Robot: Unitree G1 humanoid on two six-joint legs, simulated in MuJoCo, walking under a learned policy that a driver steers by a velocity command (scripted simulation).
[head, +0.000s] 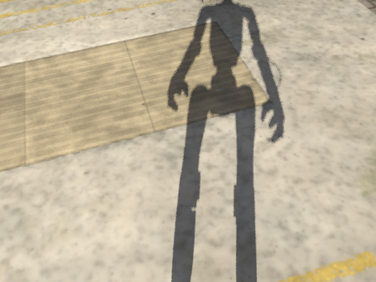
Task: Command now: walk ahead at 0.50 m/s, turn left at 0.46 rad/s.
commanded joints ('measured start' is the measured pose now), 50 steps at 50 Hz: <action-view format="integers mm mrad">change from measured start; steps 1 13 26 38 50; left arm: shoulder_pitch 91 222 128 -237 72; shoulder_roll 94 153 129 107 150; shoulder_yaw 29 53 41 23 50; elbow -8 86 -23 -154 -71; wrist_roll -13 -12 14 2 -8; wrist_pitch -29 -22 24 45 17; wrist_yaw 5 12 -8 -29 -9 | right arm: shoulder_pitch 5 -368 -110 108 37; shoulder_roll -31 -16 -117 -157 -113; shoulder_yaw -12 15 -33 -43 -11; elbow -62 -212 -130 -87 -118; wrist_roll -14 -21 17 10 -14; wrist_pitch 17 24 -2 -22 -30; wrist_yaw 18 62 -18 -19 -10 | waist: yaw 21 71 57 -58 54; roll -135 -110 -30 18 -65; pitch -5 85 -44 28 -44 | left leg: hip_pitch -207 -210 295 380 -199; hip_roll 66 53 157 99 -54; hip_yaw -33 106 -297 -323 -136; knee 51 -391 -829 -827 136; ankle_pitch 79 286 476 472 -19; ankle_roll -17 13 223 172 11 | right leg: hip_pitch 160 262 -312 -435 233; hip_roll -269 -274 -129 -60 -319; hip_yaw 221 -83 134 118 644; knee -265 -253 747 281 -190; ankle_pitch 129 367 -137 161 -256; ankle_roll -93 -78 67 101 -177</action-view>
